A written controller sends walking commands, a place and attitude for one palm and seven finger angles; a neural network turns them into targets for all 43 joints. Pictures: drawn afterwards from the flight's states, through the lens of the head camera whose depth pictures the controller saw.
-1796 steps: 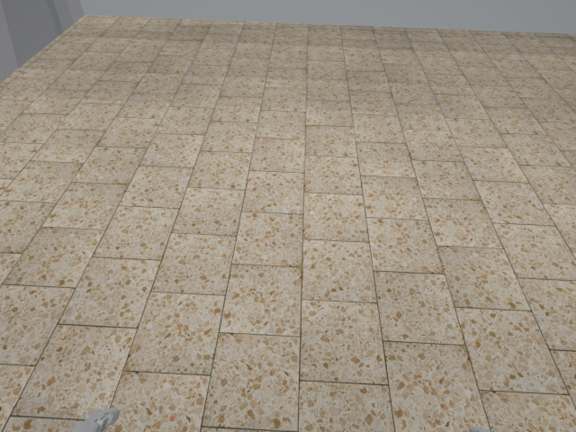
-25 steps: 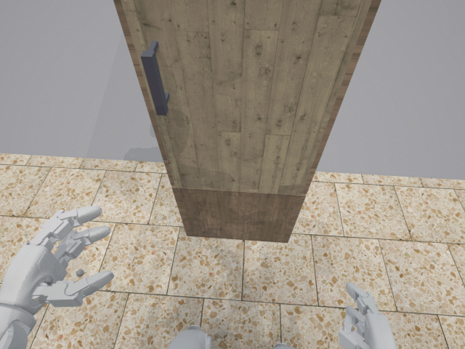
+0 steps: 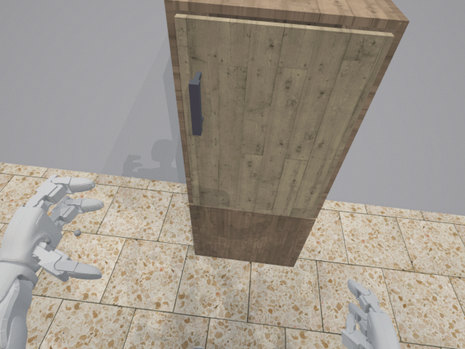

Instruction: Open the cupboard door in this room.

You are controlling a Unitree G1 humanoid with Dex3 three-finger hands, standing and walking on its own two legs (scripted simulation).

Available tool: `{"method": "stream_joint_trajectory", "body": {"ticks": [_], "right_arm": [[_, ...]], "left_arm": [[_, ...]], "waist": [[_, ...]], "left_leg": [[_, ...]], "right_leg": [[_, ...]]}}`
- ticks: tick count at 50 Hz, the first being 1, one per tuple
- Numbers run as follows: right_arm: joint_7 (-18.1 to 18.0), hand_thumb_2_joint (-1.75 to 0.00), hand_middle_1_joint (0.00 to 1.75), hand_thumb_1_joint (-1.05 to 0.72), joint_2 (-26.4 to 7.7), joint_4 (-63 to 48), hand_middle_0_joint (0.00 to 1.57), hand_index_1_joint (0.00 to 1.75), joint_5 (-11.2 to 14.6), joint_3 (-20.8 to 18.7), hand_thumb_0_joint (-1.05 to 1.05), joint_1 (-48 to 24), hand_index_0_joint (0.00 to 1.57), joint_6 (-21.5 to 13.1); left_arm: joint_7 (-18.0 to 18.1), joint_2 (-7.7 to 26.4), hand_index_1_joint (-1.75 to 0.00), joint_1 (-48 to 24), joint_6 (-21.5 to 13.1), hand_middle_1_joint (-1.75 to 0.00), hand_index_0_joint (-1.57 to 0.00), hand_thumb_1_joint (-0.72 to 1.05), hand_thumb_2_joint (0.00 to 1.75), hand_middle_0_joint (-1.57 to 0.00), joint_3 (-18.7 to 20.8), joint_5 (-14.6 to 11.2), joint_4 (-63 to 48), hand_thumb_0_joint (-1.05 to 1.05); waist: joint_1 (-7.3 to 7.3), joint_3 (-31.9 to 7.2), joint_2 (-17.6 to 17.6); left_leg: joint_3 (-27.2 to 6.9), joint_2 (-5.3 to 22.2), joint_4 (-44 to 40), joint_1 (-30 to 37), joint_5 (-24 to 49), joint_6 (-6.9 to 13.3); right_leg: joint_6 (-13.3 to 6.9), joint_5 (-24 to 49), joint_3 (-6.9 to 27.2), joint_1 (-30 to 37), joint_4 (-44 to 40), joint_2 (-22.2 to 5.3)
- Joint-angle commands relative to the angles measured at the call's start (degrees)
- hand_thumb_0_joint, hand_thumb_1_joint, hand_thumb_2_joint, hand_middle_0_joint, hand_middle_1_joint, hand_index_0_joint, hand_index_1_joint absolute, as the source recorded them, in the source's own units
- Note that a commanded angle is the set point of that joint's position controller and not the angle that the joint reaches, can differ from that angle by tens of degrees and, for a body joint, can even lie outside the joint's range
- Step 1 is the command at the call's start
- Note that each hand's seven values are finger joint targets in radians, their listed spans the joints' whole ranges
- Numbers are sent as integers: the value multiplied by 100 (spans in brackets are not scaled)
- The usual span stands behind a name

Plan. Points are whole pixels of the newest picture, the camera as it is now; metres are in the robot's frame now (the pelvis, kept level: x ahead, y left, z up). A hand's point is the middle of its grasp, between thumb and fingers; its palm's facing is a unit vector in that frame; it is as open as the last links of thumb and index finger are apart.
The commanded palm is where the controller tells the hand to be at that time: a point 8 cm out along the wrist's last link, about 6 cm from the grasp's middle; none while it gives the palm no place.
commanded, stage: raise the hand with hooked fingers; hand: left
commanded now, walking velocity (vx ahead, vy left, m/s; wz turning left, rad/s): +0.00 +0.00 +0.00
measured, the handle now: (197, 104) +0.59 +0.13 +0.11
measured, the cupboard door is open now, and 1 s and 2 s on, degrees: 0 0 0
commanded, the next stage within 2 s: move the hooked fingers beside the handle in 0.82 s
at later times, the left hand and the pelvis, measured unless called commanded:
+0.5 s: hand (84, 199) +0.30 +0.26 +0.13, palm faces -0.05 -1.00 -0.03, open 14.0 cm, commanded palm +0.27 +0.31 +0.13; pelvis +0.01 -0.01 +0.02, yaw +0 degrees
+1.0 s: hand (106, 201) +0.30 +0.23 +0.12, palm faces -0.02 -1.00 -0.02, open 14.0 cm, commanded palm +0.28 +0.28 +0.13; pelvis +0.01 -0.04 +0.01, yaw +0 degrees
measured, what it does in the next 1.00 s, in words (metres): stands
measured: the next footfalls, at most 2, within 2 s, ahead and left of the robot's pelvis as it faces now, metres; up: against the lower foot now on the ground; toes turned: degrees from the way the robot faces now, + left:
none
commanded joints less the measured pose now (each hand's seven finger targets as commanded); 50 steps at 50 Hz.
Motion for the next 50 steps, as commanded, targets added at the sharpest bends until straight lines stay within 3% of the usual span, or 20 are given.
{"method": "stream_joint_trajectory", "body": {"ticks": [1, 2, 5, 9, 12, 15, 16, 17, 18, 21, 24, 28, 29, 32, 36, 39, 41, 46, 47, 50], "right_arm": [[-117, -90, 30, -90, -971, -839, 20, 30, 27, -430, 0, -294, 20, -236], [-128, -90, 30, -90, -972, -833, 20, 30, 12, -421, 0, -299, 20, -245], [-153, -90, 30, -90, -956, -800, 20, 30, -35, -377, 0, -328, 20, -271], [-183, -90, 30, -90, -962, -645, 20, 30, -60, -349, 0, -292, 20, -257], [-201, -90, 30, -90, -954, -609, 20, 30, -7, -341, 0, -318, 20, -204], [-224, -90, 30, -90, -996, -619, 20, 30, 28, -357, 0, -294, 20, -160], [-224, -90, 30, -90, -1002, -627, 20, 30, 35, -363, 0, -294, 20, -153], [-215, -90, 30, -90, -999, -646, 20, 30, 29, -378, 0, -262, 20, -149], [-193, -90, 30, -90, -999, -673, 20, 30, 26, -385, 0, -274, 20, -152], [-127, -90, 30, -90, -1019, -695, 20, 30, 14, -420, 0, -229, 20, -122], [-90, -90, 30, -90, -1009, -712, 20, 30, -24, -426, 0, -234, 20, -99], [-91, -90, 30, -90, -979, -696, 20, 30, -17, -457, 0, -195, 20, -75], [-97, -90, 30, -90, -972, -690, 20, 30, -34, -442, 0, -195, 20, -63], [-117, -90, 30, -90, -935, -655, 20, 30, -6, -432, 0, -226, 20, -59], [-157, -90, 30, -90, -943, -633, 20, 30, 12, -435, 0, -230, 20, -43], [-181, -90, 30, -90, -973, -599, 20, 30, 28, -433, 0, -222, 20, -15], [-176, -90, 30, -90, -975, -606, 20, 30, 37, -426, 0, -250, 20, -11], [-155, -90, 30, -90, -942, -619, 20, 30, 25, -433, 0, -256, 20, -11], [-161, -90, 30, -90, -940, -581, 20, 30, 25, -427, 0, -266, 20, -8], [-184, -90, 30, -90, -937, -507, 20, 30, 20, -413, 0, -236, 20, 20]], "left_arm": [[-254, 1067, -120, -1332, 129, -120, -30, -50, 30, -30, 230, -60, -833, 0], [-245, 1165, -120, -1580, 58, -120, -30, -50, 30, -30, 298, -62, -968, 0], [-155, 1543, -120, -2172, -207, -120, -30, -50, 30, -30, 600, -47, -1301, 0], [-128, 1821, -120, -2290, -334, -120, -30, -50, 30, -30, 921, -50, -915, 0], [-297, 1721, -120, -2437, -99, -120, -30, -50, 30, -30, 746, -16, -475, 0], [-495, 1731, -120, -2573, 190, -120, -30, -50, 30, -30, 675, -53, -100, 0], [-547, 1778, -120, -2649, 260, -120, -30, -50, 30, -30, 689, -61, -47, 0], [-588, 1721, -120, -2563, 295, -120, -30, -50, 30, -30, 649, -76, 23, 0], [-629, 1681, -120, -2449, 316, -120, -30, -50, 30, -30, 639, -99, 74, 0], [-671, 1632, -120, -2274, 257, -120, -30, -50, 30, -30, 666, -164, 93, 0], [-559, 1864, -120, -2378, 83, -120, -30, -50, 30, -30, 886, -178, -129, 0], [-409, 1932, -120, -2488, -130, -120, -30, -50, 30, -30, 994, -113, -295, 0], [-366, 2040, -120, -2564, -167, -120, -30, -50, 30, -30, 1072, -125, -364, 0], [-380, 1843, -120, -2569, -227, -120, -30, -50, 30, -30, 897, -94, -320, 0], [-476, 1778, -120, -2495, -151, -120, -30, -50, 30, -30, 819, -137, -105, 0], [-571, 1723, -120, -2470, -58, -120, -30, -50, 30, -30, 762, -205, 189, 0], [-605, 1742, -120, -2535, -32, -120, -30, -50, 30, -30, 747, -183, 259, 0], [-559, 1797, -120, -2565, -152, -120, -30, -50, 30, -30, 849, -212, 193, 0], [-543, 1767, -120, -2860, -212, -120, -30, -50, 30, -30, 776, -197, 141, 0], [-483, 1929, -120, -3238, -292, -120, -30, -50, 30, -30, 868, -149, 383, 0]], "waist": [[-78, -524, 330], [-86, -611, 231], [-48, -874, 524], [26, -857, 553], [-24, -683, 828], [-43, -703, 433], [-28, -718, 549], [-30, -773, 366], [0, -785, 426], [18, -843, 144], [77, -849, 273], [32, -992, 445], [53, -948, 358], [-18, -884, 601], [-39, -850, 414], [-59, -712, -6], [-49, -701, 173], [-31, -879, -84], [-78, -890, 92], [-112, -828, 104]], "left_leg": [[-777, 143, -1378, 1356, -34, -258], [-821, 152, -1391, 1473, 18, -254], [-882, 161, -1479, 1872, 163, -308], [-863, 144, -1549, 1959, 350, -319], [-803, 129, -1628, 1937, 319, -322], [-716, 98, -1601, 1885, 528, -270], [-693, 88, -1579, 1942, 663, -265], [-680, 78, -1564, 1960, 754, -250], [-633, 58, -1524, 1956, 863, -240], [-549, 42, -1432, 1923, 1184, -219], [-477, 13, -1396, 1872, 1282, -217], [-422, 21, -1403, 1992, 1198, -202], [-391, -1, -1375, 1902, 1222, -190], [-355, 2, -1385, 1956, 1100, -177], [-292, -28, -1321, 1831, 1057, -151], [-264, -32, -1254, 1639, 998, -136], [-253, -47, -1248, 1604, 1003, -142], [-206, -49, -1119, 1554, 1190, -127], [-201, -54, -1119, 1613, 1184, -127], [-207, -51, -1083, 1514, 1098, -134]], "right_leg": [[-223, 460, -81, -431, -758, 281], [-231, 475, -82, -394, -774, 288], [-275, 514, -55, -303, -791, 308], [-307, 624, -28, -76, -927, 298], [-286, 658, -36, -71, -1034, 252], [-276, 793, -40, 88, -1164, 263], [-276, 872, -23, 78, -1181, 258], [-267, 928, -37, 104, -1201, 256], [-270, 996, -23, 123, -1203, 255], [-266, 1258, -16, 200, -1195, 285], [-290, 1346, 46, 310, -1194, 284], [-257, 1268, 74, 245, -1182, 271], [-270, 1314, 119, 383, -1212, 266], [-243, 1251, 148, 285, -1262, 247], [-195, 1319, 241, 365, -1330, 215], [-158, 1294, 345, 401, -1398, 185], [-141, 1333, 356, 337, -1374, 168], [-70, 1650, 510, 509, -1330, 112], [-83, 1648, 490, 442, -1313, 119], [-82, 1528, 561, 423, -1311, 110]]}}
